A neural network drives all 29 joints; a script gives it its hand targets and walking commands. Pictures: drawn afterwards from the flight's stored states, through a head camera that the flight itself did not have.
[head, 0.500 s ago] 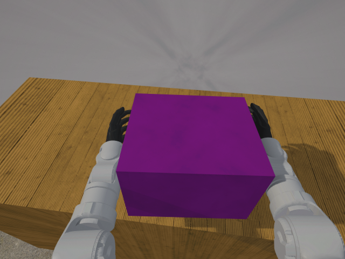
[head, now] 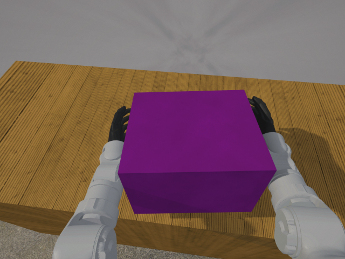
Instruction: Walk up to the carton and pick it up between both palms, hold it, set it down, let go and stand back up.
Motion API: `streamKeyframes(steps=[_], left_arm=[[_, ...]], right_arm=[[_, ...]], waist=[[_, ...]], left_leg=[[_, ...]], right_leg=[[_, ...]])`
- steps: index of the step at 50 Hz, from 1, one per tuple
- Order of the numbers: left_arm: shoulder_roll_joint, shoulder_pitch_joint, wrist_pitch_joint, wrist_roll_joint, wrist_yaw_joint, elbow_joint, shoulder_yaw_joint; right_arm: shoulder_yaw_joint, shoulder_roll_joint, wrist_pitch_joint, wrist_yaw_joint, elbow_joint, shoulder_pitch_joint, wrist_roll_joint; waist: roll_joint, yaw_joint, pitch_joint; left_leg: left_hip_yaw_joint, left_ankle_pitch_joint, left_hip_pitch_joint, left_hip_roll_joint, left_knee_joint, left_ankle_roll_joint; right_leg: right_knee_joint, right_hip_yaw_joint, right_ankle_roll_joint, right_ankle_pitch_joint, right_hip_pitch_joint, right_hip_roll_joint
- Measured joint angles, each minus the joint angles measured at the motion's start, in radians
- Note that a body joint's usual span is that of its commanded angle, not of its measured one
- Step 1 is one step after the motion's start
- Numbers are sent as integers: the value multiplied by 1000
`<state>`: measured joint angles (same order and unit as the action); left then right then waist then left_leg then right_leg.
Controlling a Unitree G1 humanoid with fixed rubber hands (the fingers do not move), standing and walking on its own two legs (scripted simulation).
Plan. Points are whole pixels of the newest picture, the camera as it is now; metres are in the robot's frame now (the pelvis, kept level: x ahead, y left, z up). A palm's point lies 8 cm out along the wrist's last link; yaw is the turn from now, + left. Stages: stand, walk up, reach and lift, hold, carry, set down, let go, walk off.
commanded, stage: set down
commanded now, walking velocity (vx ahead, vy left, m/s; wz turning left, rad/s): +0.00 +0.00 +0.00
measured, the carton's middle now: (190, 150) +0.36 -0.01 +0.05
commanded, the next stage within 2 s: none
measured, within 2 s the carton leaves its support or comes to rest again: rests again in 1.02 s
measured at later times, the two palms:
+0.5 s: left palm (126, 135) +0.42 +0.15 +0.01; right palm (261, 127) +0.45 -0.20 +0.02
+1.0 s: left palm (119, 142) +0.39 +0.16 +0.02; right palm (266, 133) +0.42 -0.20 +0.04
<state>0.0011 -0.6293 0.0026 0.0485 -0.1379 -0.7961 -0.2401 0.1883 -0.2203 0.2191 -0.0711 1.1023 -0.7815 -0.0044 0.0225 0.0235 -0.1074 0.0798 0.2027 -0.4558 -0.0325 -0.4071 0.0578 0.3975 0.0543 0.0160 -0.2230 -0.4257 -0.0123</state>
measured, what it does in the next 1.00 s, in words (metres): stands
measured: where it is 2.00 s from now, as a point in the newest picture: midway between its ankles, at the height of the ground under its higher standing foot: outside the picture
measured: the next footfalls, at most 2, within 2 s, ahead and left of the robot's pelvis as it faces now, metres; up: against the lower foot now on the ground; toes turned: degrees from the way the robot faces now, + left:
none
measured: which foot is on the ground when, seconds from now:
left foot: down 0.00-1.00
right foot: down 0.00-1.00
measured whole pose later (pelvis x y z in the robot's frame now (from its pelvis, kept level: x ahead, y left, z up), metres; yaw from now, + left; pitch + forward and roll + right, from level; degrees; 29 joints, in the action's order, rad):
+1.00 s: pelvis -0.02 +0.00 -0.01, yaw +0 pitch +24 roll -1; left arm 0.02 -0.69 -0.05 0.04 -0.22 -0.81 -0.24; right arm 0.15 -0.25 0.21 -0.09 1.12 -0.85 0.12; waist 0.03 0.02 -0.21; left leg 0.08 0.13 -0.69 -0.04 -0.40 0.06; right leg 0.40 0.06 0.03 -0.16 -0.67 -0.02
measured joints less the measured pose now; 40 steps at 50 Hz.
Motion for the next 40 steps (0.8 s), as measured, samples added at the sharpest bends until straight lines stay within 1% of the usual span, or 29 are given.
streamKeyframes(steps=[7,9,13,18,25,28,33,36,40], left_arm=[[0,0,-56,0,-11,-8,0],[1,0,-90,0,-13,-7,0],[2,0,-134,0,-19,-8,0],[4,0,-162,0,-18,-10,-1],[4,-15,-167,0,-18,-11,-1],[4,-29,-167,0,-20,-11,-1],[8,-50,-153,0,-35,-12,-2],[11,-55,-137,0,-46,-12,-1],[12,-56,-114,0,-47,-12,-1]], right_arm=[[0,-3,59,-4,12,-11,0],[0,-6,77,-16,13,-11,0],[0,-6,112,-21,13,-14,0],[0,-6,134,-21,13,-17,0],[0,-13,144,-19,13,-24,0],[0,-20,140,-18,14,-33,0],[0,-24,111,-17,14,-45,11],[-1,-24,89,-17,14,-53,20],[-3,-24,61,-17,14,-58,24]], waist=[[1,0,-11],[3,0,-20],[8,0,-44],[7,0,-45],[7,0,-44],[7,0,-46],[7,0,-65],[7,0,-67],[6,0,-67]], left_leg=[[0,-1,-74,-7,0,9],[0,-6,-98,-8,0,12],[0,-15,-134,-8,0,14],[0,-18,-142,-7,3,-12],[0,-18,-158,-7,7,-13],[0,-19,-177,-7,7,-7],[0,-32,-220,-8,7,3],[0,-41,-233,-8,7,4],[0,-48,-236,-8,7,2]], right_leg=[[0,0,9,0,-75,-7],[0,0,11,0,-98,-8],[0,0,11,0,-133,-8],[0,1,11,0,-143,-8],[0,1,11,8,-161,-8],[0,1,11,14,-180,-8],[0,1,11,31,-224,-8],[0,1,11,40,-236,-8],[0,1,11,48,-240,-8]])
